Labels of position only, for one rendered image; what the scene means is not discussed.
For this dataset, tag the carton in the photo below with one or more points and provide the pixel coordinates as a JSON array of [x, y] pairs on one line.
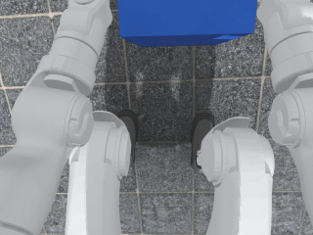
[[166, 23]]

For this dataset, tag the left robot upper arm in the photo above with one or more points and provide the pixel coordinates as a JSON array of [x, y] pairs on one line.
[[48, 123]]

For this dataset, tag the left robot thigh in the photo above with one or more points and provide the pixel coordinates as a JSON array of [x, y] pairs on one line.
[[94, 181]]

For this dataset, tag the robot left forearm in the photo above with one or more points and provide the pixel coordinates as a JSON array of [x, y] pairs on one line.
[[76, 48]]

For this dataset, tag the robot right forearm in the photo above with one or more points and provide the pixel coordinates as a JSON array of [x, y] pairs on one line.
[[288, 34]]

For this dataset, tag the right robot foot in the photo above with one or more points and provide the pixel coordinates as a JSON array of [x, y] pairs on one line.
[[201, 125]]

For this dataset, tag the right robot upper arm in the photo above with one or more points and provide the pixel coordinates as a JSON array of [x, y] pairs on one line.
[[290, 124]]

